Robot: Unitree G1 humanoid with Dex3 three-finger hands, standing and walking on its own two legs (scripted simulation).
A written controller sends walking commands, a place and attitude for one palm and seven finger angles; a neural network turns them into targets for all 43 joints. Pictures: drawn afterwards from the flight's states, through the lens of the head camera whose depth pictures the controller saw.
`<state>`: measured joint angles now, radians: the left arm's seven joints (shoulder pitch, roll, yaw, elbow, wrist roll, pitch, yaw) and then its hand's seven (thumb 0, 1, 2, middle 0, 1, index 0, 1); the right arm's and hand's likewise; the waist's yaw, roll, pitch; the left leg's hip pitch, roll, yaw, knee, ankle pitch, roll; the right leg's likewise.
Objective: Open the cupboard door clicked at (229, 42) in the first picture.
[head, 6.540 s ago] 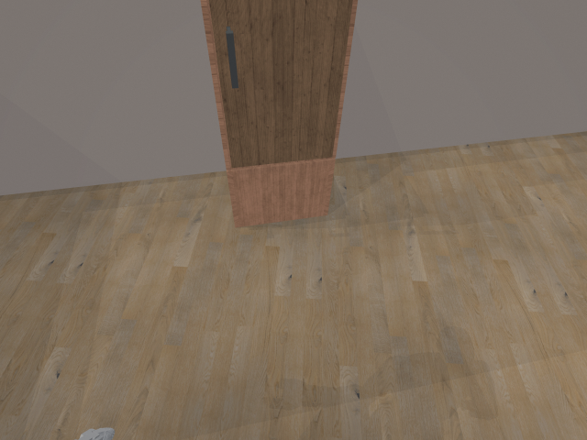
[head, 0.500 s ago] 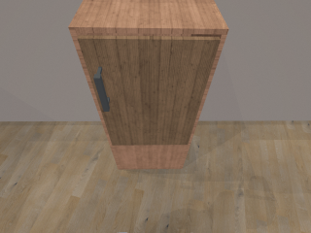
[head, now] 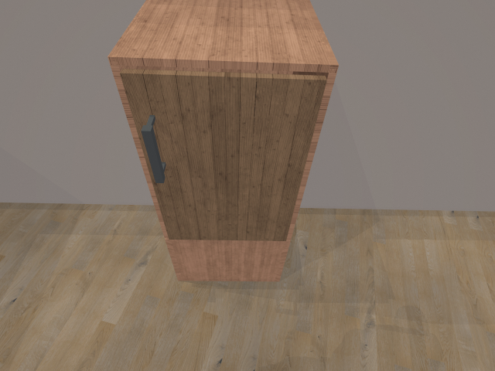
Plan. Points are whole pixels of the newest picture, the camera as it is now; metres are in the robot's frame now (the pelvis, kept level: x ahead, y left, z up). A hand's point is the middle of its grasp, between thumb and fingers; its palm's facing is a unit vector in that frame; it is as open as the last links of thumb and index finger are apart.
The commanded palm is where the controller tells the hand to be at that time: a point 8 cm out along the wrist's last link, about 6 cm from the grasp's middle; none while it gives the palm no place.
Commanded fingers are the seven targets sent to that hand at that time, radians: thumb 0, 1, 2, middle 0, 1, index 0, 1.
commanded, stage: look again from close up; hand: left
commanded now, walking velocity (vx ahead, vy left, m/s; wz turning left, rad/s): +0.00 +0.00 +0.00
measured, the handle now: (156, 150) +0.55 +0.25 +0.02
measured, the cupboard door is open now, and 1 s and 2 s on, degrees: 0 0 0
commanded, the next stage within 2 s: raise the hand with hooked fingers in 0.60 s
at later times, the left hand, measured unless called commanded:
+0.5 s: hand out of the picture -0.01 +0.19 -0.17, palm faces +0.03 -0.98 -0.19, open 7.3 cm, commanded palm none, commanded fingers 0.00 0.90 0.90 -0.20 -0.30 -0.20 -0.30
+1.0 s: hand (145, 306) +0.21 +0.18 +0.00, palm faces +0.08 -1.00 -0.01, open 7.9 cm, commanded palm +0.13 +0.25 -0.06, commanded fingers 0.00 0.53 0.74 -0.23 -0.54 -0.23 -0.54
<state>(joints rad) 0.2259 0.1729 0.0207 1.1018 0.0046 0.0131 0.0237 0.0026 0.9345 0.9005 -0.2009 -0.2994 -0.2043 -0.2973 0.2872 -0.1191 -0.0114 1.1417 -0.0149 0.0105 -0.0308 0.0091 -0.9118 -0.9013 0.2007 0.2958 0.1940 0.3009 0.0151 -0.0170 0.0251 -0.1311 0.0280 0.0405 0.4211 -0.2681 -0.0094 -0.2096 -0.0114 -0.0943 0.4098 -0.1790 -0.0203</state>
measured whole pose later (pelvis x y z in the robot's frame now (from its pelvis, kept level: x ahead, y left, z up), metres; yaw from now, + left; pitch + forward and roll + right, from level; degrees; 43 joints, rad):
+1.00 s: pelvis -0.01 +0.00 -0.05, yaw +0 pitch +10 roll +1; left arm 0.36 0.15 0.15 0.14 -0.23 -0.53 -0.19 0.02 0.77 0.83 -0.21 -0.40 -0.21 -0.40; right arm 0.19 -0.27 -0.08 0.62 0.00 -0.30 0.00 0.02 -0.91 -0.90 0.20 0.30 0.19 0.30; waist -0.01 -0.03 -0.13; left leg -0.58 0.02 0.05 0.89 -0.47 0.00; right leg -0.68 -0.05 -0.07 0.90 -0.39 -0.02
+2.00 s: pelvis -0.01 +0.02 -0.05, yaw +1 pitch +10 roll -2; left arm 0.14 0.34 0.34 0.20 -0.33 -0.30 -0.36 -0.01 -0.40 0.34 -0.29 -1.14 -0.30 -1.14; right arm 0.25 -0.26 0.04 0.53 0.03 -0.23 -0.06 0.01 -0.90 -0.90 0.20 0.30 0.20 0.30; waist 0.01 0.01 -0.08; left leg -0.64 0.02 0.00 0.96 -0.50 0.02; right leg -0.68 -0.04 -0.11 0.88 -0.37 0.00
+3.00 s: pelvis -0.01 +0.01 -0.04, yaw +1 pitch +9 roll -1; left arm -0.11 0.40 0.44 0.49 -0.33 -0.29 -0.45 -0.01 -0.50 0.30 -0.30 -1.20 -0.31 -1.20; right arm 0.27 -0.27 0.05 0.57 0.03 -0.17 -0.08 0.01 -0.90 -0.90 0.21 0.30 0.20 0.30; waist 0.01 0.02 -0.06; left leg -0.55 0.03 0.01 0.85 -0.45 0.00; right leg -0.61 -0.03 -0.10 0.79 -0.33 -0.02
